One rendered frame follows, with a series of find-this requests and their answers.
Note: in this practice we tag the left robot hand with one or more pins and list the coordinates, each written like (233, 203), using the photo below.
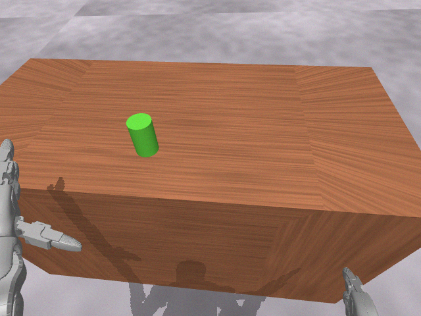
(11, 222)

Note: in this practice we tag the left robot arm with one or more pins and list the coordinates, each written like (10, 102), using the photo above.
(12, 276)

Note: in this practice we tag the can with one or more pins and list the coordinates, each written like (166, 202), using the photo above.
(142, 132)

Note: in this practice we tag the right robot hand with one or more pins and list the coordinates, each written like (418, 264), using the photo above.
(357, 302)

